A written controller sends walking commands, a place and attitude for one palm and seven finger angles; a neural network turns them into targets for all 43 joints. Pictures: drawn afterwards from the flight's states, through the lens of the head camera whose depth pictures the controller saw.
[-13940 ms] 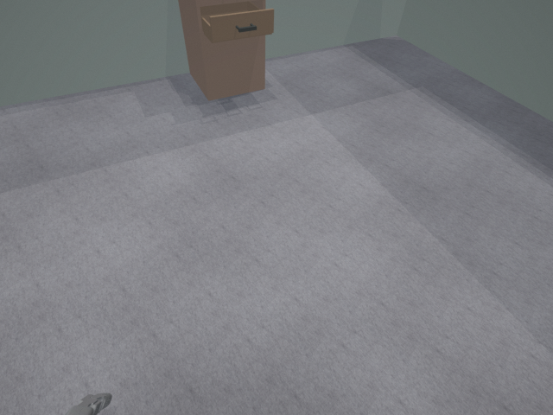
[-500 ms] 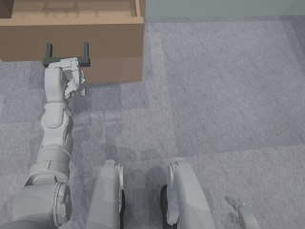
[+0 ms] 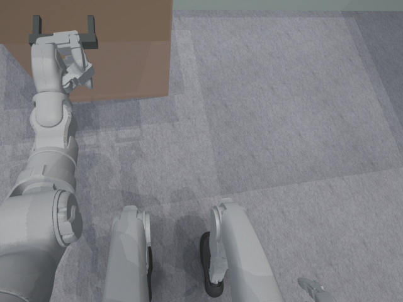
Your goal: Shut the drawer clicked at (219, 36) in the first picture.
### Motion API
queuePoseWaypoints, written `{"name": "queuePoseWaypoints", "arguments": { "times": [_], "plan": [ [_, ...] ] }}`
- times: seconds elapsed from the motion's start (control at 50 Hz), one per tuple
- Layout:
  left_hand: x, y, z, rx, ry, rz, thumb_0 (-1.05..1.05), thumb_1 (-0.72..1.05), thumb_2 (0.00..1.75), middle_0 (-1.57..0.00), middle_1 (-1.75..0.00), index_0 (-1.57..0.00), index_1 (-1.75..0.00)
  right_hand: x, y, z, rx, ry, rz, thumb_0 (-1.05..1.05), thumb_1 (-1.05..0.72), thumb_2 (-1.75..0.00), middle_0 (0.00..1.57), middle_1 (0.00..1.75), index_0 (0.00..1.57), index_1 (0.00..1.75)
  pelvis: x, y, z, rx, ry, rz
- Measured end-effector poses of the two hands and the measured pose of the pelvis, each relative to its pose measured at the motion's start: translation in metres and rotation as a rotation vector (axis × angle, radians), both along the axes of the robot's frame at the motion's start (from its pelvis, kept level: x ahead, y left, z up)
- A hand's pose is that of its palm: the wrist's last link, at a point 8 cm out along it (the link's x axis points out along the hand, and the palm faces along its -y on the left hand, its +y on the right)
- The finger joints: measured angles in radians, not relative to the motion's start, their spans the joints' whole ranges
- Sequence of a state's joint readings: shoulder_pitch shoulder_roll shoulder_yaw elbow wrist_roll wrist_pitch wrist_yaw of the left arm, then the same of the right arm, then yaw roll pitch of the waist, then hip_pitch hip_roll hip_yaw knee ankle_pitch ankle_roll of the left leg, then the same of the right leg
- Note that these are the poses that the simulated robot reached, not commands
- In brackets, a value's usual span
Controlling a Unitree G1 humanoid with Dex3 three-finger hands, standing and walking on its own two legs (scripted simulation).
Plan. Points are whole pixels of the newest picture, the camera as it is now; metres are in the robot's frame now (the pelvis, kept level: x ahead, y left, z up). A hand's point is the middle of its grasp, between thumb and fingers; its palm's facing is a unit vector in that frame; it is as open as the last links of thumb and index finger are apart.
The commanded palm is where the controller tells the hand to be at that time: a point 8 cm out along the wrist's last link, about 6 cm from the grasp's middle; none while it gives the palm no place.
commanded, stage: push the drawer shut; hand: left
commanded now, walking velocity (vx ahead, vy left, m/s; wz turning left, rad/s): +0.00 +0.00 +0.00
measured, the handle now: (64, 32) +0.61 +0.22 +0.02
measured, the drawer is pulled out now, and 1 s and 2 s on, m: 0.13 0.01 0.00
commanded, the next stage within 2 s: pull the fist back off the drawer in 1.00 s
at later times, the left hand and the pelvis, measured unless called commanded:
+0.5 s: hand (87, 33) +0.61 +0.18 +0.02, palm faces +0.12 -0.99 -0.04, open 2.8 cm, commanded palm +0.61 +0.19 +0.02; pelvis +0.00 +0.00 -0.01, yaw -2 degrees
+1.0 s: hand (83, 10) +0.65 +0.19 +0.02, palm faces +0.13 -0.99 -0.04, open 2.9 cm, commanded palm +0.67 +0.18 +0.02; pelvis +0.00 +0.01 -0.02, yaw -4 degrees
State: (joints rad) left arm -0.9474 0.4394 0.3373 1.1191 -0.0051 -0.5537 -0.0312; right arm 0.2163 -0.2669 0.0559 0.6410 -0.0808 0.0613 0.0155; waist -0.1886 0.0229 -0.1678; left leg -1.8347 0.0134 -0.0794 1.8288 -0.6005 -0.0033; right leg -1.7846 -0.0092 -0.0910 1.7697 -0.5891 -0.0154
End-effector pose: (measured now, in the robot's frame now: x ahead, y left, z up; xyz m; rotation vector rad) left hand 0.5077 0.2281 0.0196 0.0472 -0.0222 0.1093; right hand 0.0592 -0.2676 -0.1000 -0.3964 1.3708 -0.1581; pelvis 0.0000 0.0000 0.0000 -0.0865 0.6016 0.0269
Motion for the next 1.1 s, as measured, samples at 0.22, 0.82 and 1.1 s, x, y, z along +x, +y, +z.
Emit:
{"name": "queuePoseWaypoints", "arguments": {
  "times": [0.22,0.82,1.1],
  "plan": [
    [0.030,0.000,0.002,0.004,0.003,0.008,-0.04,0.82,1.00,-1.40,-1.60,-1.40,-1.60,-0.033,0.004,0.002,-0.006,0.081,-0.043,0.00,-0.91,-0.90,0.21,0.30,0.21,0.30,-0.001,0.002,-0.004,-0.010,0.023,-0.008],
    [0.103,0.013,0.003,-0.008,0.015,0.016,-0.04,0.77,0.96,-1.40,-1.60,-1.40,-1.60,-0.068,0.020,0.008,-0.013,0.234,-0.125,-0.01,-0.91,-0.90,0.21,0.30,0.21,0.30,0.007,0.006,-0.015,-0.041,0.081,-0.025],
    [0.126,0.018,0.005,-0.007,0.017,0.013,-0.01,0.75,0.95,-1.40,-1.60,-1.40,-1.60,-0.098,0.031,0.013,-0.028,0.292,-0.176,-0.01,-0.91,-0.90,0.21,0.30,0.21,0.30,0.002,0.009,-0.023,-0.058,0.092,-0.032]
  ]
}}
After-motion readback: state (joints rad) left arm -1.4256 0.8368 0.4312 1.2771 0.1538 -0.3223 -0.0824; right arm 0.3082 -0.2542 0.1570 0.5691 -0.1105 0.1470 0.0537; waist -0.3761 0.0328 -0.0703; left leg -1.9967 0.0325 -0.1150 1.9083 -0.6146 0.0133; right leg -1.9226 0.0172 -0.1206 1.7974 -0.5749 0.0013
